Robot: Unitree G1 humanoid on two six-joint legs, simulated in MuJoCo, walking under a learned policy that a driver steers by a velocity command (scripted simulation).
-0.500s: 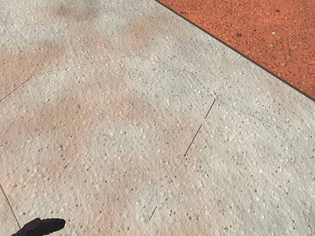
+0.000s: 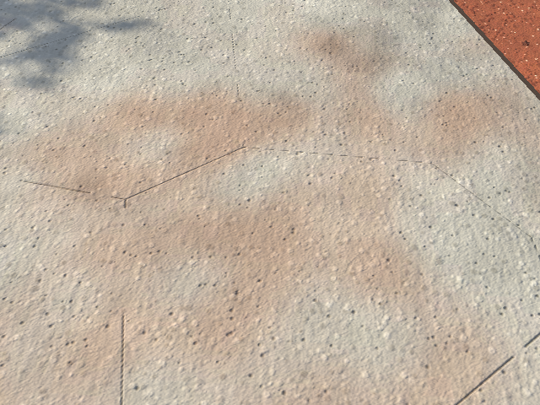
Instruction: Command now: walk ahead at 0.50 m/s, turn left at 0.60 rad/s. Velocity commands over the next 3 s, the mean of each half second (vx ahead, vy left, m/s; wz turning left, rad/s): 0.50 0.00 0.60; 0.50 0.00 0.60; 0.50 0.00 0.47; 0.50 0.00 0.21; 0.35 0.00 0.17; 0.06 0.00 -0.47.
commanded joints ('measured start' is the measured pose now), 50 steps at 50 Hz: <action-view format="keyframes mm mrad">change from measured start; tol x32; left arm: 1 -40 175 39 -56 -11 -5 6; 26 -394 91 -13 -229 -5 -27 -23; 34 41 223 53 -145 1 -30 -18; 50 -59 171 37 -64 -9 -8 5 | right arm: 1 -113 -19 4 -99 3 -18 22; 34 341 -70 -1 1 19 -32 -43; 50 -92 -20 4 -89 1 -18 16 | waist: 1 -1 -94 32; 10 -204 138 -452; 23 -143 23 -30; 34 -25 -330 -368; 50 -7 -96 21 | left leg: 1 25 -7 47 -115 62 18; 7 441 -159 160 -247 -100 146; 10 1141 240 -797 -487 -397 433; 18 488 52 -276 -589 133 308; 30 548 35 -381 -396 -32 185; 35 -114 -107 -147 498 -468 14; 50 38 -5 40 -98 68 16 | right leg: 1 -10 -269 65 -93 338 -138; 7 30 -263 -50 367 937 -69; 8 -192 -227 -50 649 713 -28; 9 -663 -38 3 1020 -268 35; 10 -775 3 243 1149 -351 28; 25 -487 -26 227 327 364 81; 31 -263 -18 230 199 198 -9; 34 373 -448 986 75 -269 -257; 39 -102 -277 461 -37 18 -157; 50 -37 -261 74 -99 328 -140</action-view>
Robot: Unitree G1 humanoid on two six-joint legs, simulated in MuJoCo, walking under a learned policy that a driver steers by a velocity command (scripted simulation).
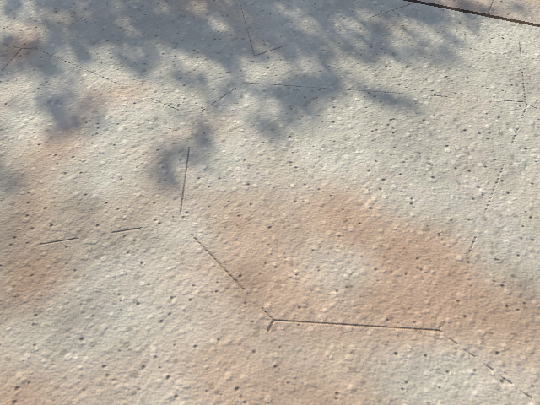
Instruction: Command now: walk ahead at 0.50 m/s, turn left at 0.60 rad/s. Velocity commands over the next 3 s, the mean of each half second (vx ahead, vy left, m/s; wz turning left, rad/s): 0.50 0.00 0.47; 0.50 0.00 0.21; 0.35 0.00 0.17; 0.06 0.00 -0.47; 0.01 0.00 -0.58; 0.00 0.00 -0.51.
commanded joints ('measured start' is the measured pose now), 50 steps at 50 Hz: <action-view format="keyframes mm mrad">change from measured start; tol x32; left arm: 1 -41 175 39 -56 -12 -5 6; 28 -384 78 -18 -209 -6 -29 -41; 35 121 247 45 -90 6 -25 -38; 50 -61 128 9 -48 7 -28 -2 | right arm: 1 -107 -23 2 -97 3 -17 21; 8 323 -244 -103 -15 6 13 -3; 35 401 -8 18 106 -14 -46 -33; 50 -9 -18 10 38 -5 -43 -6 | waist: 1 -5 -91 27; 9 -125 250 -369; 29 -168 33 19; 35 -27 -366 -450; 50 -33 -91 -1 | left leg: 1 35 -9 44 -111 59 19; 7 544 -169 146 -248 -82 156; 9 1088 209 -698 -396 -335 410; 18 497 62 -218 -594 175 288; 27 600 78 -172 -572 37 218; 33 658 37 -127 -180 495 134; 35 92 -208 -81 434 -515 28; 36 -25 -152 -152 522 -524 34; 50 55 -6 -2 -72 134 1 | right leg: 1 -10 -269 64 -94 342 -141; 7 -26 -245 -53 445 899 -62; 9 -690 14 99 1071 -356 27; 10 -791 -20 262 1135 -319 12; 23 -566 -95 189 409 395 66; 30 -607 -63 202 259 259 -20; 33 -193 -35 160 250 258 -101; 35 403 -401 863 143 27 -327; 50 -114 -203 101 -137 370 -161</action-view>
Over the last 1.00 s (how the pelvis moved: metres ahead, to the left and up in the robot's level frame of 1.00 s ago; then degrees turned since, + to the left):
0.55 0.13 0.00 36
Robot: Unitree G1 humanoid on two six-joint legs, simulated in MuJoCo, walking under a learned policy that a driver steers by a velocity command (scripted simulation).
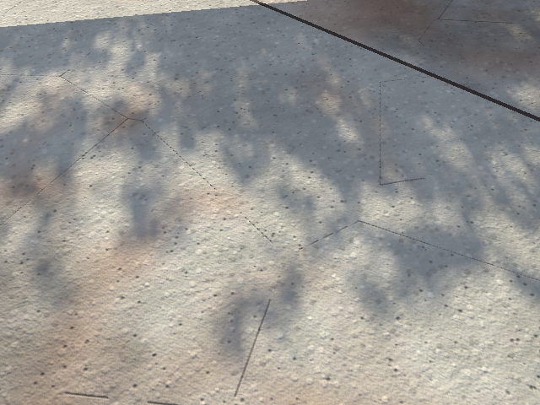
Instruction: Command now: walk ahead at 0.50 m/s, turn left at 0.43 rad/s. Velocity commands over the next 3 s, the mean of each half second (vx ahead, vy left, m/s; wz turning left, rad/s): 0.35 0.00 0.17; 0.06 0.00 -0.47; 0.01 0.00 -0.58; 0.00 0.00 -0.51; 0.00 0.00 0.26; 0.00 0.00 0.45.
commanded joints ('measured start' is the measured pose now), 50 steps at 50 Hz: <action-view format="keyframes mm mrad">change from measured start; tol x32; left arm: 1 -36 164 37 -54 -6 -10 14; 50 -153 211 85 -241 -18 121 58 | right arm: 1 -98 -25 1 -87 -1 -18 18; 11 244 -224 -86 -73 -17 0 16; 50 -111 -74 -33 15 -12 45 -47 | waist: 1 13 -86 33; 13 -174 52 -444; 50 -47 -189 -166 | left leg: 1 60 -5 57 -138 141 5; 10 503 -153 154 -325 -28 155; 12 1114 323 -620 -385 334 440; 20 439 133 48 -568 555 256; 35 659 170 196 -278 485 134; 39 82 -131 -9 477 -662 -45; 50 241 -125 4 -21 -309 -102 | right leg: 1 -58 -261 39 -113 322 -108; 10 42 -282 -65 489 926 -16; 12 -573 -15 53 1163 -422 76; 13 -597 -72 224 1205 -404 62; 34 -460 -111 67 404 -47 47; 38 161 -458 703 200 944 -359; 50 -175 -222 468 135 285 -164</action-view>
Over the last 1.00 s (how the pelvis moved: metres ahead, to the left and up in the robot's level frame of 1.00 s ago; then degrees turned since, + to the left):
0.59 0.08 0.00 20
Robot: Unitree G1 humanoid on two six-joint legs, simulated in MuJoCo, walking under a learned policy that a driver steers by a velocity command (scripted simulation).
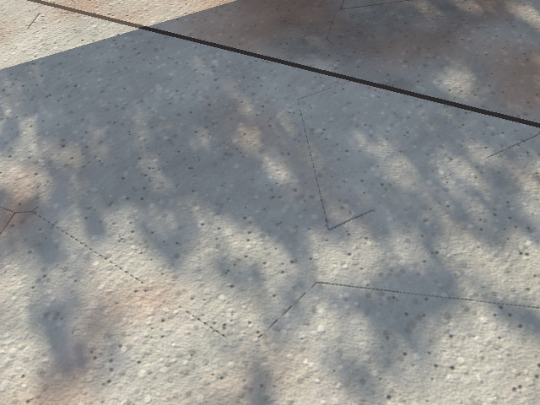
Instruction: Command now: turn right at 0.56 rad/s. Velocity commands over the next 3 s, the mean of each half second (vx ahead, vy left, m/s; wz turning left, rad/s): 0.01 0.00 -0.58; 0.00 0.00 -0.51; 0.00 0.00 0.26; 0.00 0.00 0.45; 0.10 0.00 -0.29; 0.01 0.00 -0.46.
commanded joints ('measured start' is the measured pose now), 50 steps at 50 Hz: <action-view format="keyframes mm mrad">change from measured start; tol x16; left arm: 1 -21 171 48 -75 2 0 11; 32 127 246 67 -144 33 -3 -32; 50 -59 120 -1 -114 7 -2 -13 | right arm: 1 27 -73 -16 -43 3 -12 3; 9 120 -258 -65 -16 -35 -32 18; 50 86 -85 -12 -98 0 -27 42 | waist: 1 -7 -171 -187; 7 -51 -177 -166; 9 26 256 -133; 28 -14 158 -111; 31 -13 -346 -149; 35 -14 -130 -120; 50 -28 -151 -133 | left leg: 1 73 -23 12 -93 41 -7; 7 283 -8 20 -490 211 54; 10 353 435 -435 -593 446 365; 15 352 242 -78 -558 435 276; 25 431 319 56 -523 564 300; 29 339 283 145 -345 442 186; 31 -147 45 236 131 -291 8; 33 -167 52 41 349 -247 23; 50 225 25 64 -333 105 40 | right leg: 1 131 -217 256 -103 188 -168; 7 92 -154 342 -9 97 -91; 10 -248 31 63 562 -482 65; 14 -275 -9 25 773 -271 122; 27 -2 -80 -170 169 -175 82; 29 178 -45 -173 -42 16 20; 31 436 -430 396 -71 614 -241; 35 279 -302 224 -110 338 -190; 50 148 -228 264 -28 203 -152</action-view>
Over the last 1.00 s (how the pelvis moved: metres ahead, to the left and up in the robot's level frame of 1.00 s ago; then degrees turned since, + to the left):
0.34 0.04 0.00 -13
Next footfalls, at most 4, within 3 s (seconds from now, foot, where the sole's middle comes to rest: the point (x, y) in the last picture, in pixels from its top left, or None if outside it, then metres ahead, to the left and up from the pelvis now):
0.16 left None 0.08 0.15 -0.78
0.60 right None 0.00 -0.11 -0.78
1.04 left None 0.13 0.09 -0.78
1.66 left None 0.11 0.13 -0.78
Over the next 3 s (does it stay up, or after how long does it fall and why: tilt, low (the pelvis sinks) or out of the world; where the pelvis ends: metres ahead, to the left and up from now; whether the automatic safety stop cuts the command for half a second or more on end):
stays up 0.11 0.04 -0.01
